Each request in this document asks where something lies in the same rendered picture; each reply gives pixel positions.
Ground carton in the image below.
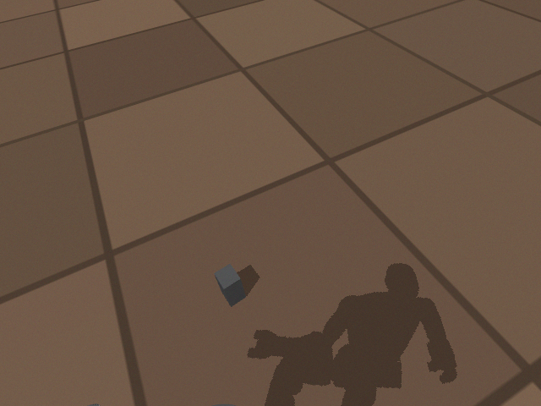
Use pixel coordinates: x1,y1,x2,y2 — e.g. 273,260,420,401
214,264,246,307

